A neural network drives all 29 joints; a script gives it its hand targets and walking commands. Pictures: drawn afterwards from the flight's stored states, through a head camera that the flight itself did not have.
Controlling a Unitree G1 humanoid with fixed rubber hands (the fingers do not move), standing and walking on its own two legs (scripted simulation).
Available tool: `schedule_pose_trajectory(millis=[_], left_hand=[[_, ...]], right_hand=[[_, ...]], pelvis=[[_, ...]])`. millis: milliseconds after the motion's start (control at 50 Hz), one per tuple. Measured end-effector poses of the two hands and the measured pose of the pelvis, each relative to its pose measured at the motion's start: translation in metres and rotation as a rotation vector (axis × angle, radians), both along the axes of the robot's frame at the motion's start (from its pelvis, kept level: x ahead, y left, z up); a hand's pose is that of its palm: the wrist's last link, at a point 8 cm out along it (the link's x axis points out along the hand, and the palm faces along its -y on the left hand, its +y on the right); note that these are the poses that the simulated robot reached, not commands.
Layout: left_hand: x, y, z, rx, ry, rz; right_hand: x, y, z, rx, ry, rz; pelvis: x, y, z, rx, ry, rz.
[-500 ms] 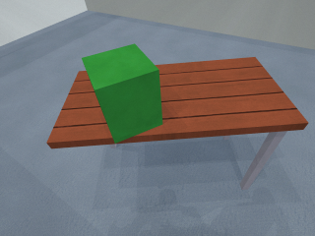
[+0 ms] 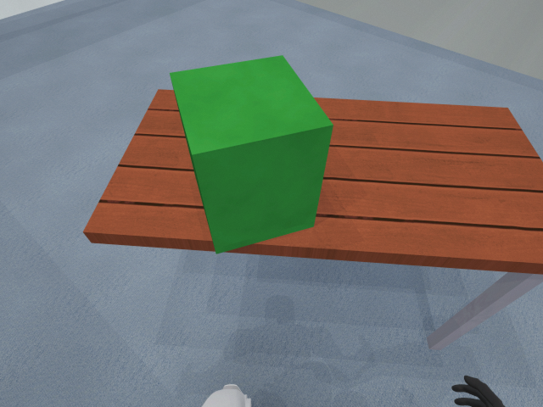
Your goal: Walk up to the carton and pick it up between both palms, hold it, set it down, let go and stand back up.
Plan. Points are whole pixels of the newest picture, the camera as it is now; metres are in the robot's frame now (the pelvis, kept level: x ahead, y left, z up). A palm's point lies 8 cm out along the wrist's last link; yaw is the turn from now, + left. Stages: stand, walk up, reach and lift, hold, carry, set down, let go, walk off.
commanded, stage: walk up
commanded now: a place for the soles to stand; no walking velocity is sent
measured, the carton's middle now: (248, 157) +0.54 +0.08 +0.05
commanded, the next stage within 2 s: none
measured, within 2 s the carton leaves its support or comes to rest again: neither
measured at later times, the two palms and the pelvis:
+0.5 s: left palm out of the picture +0.14 +0.31 -0.08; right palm out of the picture +0.11 -0.30 -0.11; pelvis +0.03 +0.00 +0.01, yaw -4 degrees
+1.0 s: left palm out of the picture +0.14 +0.31 -0.08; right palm out of the picture +0.12 -0.30 -0.08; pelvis +0.05 +0.01 +0.03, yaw -3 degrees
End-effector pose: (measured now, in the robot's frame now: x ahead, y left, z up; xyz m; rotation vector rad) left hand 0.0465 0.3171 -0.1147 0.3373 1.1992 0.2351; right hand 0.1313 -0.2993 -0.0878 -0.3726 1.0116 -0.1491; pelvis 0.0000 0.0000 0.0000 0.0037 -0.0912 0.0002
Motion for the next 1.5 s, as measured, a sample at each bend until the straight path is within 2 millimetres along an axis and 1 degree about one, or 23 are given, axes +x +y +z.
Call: schedule_pose_trajectory(millis=[80,160,220,260,300,360,520,580,640,700,760,920,960,1020,1080,1120,1160,1200,1240,1300,1400,1500], left_hand=[[0.011,-0.006,0.001,-0.004,0.018,-0.047],[0.007,-0.009,0.004,0.024,0.052,-0.062],[0.005,-0.005,0.011,0.048,0.070,-0.045],[0.010,0.000,0.015,0.063,0.072,-0.037],[0.020,0.004,0.018,0.072,0.064,-0.032],[0.043,0.004,0.022,0.072,0.030,-0.041],[0.104,-0.011,0.031,0.034,-0.051,-0.125],[0.120,-0.018,0.034,0.012,-0.078,-0.140],[0.130,-0.025,0.036,-0.008,-0.094,-0.149],[0.134,-0.029,0.037,-0.025,-0.094,-0.151],[0.131,-0.031,0.037,-0.037,-0.081,-0.147],[0.109,-0.027,0.034,-0.042,-0.015,-0.116],[0.101,-0.020,0.034,-0.023,-0.022,-0.095],[0.082,0.004,0.037,0.033,-0.014,-0.054],[0.062,0.039,0.040,0.096,0.022,-0.008],[0.051,0.064,0.041,0.135,0.042,0.018],[0.045,0.090,0.039,0.167,0.055,0.042],[0.044,0.113,0.036,0.190,0.067,0.059],[0.050,0.127,0.034,0.199,0.079,0.056],[0.067,0.133,0.036,0.192,0.083,0.017],[0.103,0.127,0.040,0.151,0.048,-0.067],[0.135,0.114,0.032,0.118,0.015,-0.112]], right_hand=[[0.003,-0.004,-0.001,-0.002,-0.010,-0.023],[0.000,-0.014,-0.013,0.008,0.008,-0.058],[-0.007,-0.015,-0.020,0.023,0.058,-0.097],[-0.011,-0.016,-0.024,0.031,0.080,-0.118],[-0.015,-0.014,-0.027,0.034,0.096,-0.128],[-0.022,-0.009,-0.029,0.045,0.126,-0.130],[-0.023,0.002,-0.019,0.070,0.148,-0.154],[-0.022,0.002,-0.013,0.068,0.145,-0.160],[-0.022,0.002,-0.007,0.061,0.144,-0.165],[-0.021,0.000,-0.002,0.054,0.144,-0.168],[-0.021,-0.001,0.003,0.048,0.146,-0.171],[-0.022,-0.001,0.007,0.044,0.165,-0.169],[-0.020,-0.002,0.006,0.044,0.176,-0.148],[-0.014,-0.004,0.003,0.030,0.183,-0.131],[-0.003,-0.001,0.001,0.017,0.174,-0.123],[0.006,0.006,-0.002,0.009,0.171,-0.109],[0.018,0.016,-0.006,0.001,0.166,-0.092],[0.030,0.030,-0.009,-0.002,0.155,-0.078],[0.039,0.045,-0.011,0.005,0.128,-0.067],[0.045,0.065,-0.010,0.034,0.102,-0.077],[0.043,0.086,-0.013,0.053,0.102,-0.099],[0.043,0.096,-0.029,0.066,0.116,-0.134]], pelvis=[[0.003,-0.002,0.000,0.013,0.016,-0.024],[0.008,-0.005,-0.004,-0.018,0.014,-0.039],[0.018,-0.006,-0.001,-0.017,0.026,-0.047],[0.024,-0.004,-0.001,-0.020,0.031,-0.053],[0.028,-0.002,0.000,-0.010,0.024,-0.052],[0.030,-0.001,0.004,0.001,0.023,-0.060],[0.034,0.001,0.016,0.002,0.035,-0.067],[0.036,0.002,0.021,0.001,0.036,-0.070],[0.037,0.002,0.025,0.000,0.036,-0.071],[0.039,0.002,0.029,-0.001,0.038,-0.071],[0.040,0.002,0.032,-0.002,0.040,-0.071],[0.042,0.003,0.037,-0.006,0.045,-0.070],[0.044,0.006,0.034,-0.015,0.051,-0.064],[0.049,0.016,0.029,-0.038,0.053,-0.057],[0.057,0.029,0.022,-0.053,0.046,-0.044],[0.062,0.040,0.017,-0.058,0.039,-0.029],[0.069,0.053,0.009,-0.057,0.031,-0.010],[0.074,0.066,0.003,-0.024,0.019,-0.005],[0.079,0.078,0.000,-0.003,0.018,-0.014],[0.084,0.089,0.004,-0.004,0.016,-0.017],[0.098,0.101,0.009,0.014,0.027,-0.040],[0.110,0.107,0.003,0.009,0.016,-0.068]])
